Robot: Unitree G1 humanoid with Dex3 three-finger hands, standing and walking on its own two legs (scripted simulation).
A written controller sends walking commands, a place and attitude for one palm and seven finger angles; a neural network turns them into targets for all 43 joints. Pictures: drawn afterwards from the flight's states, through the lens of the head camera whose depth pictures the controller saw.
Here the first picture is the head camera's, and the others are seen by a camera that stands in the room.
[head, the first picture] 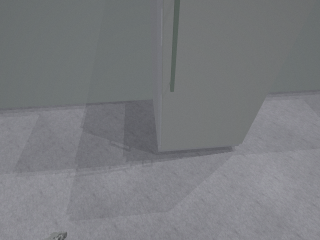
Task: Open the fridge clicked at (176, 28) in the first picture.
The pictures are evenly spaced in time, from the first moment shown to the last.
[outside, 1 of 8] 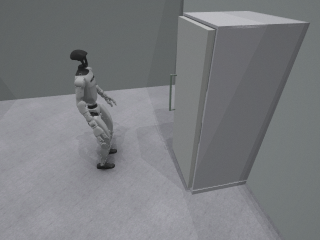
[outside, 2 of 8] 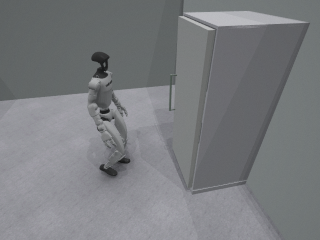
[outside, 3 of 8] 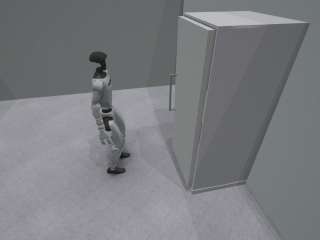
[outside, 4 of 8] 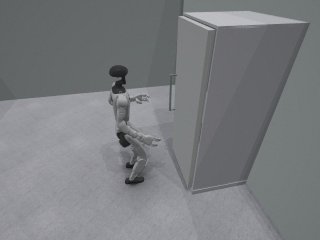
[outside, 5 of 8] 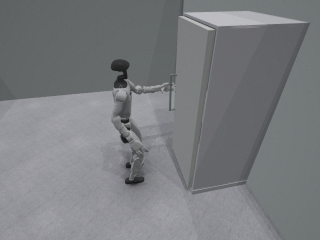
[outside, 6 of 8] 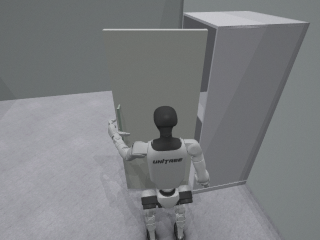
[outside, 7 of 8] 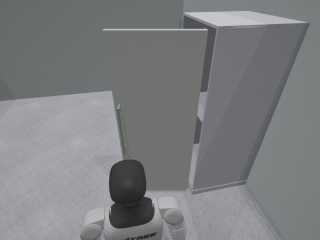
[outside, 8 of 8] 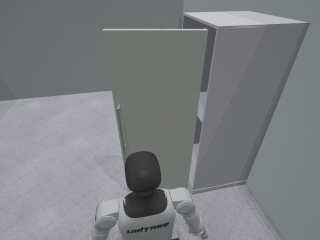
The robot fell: no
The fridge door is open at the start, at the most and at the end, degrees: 0 85 78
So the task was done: yes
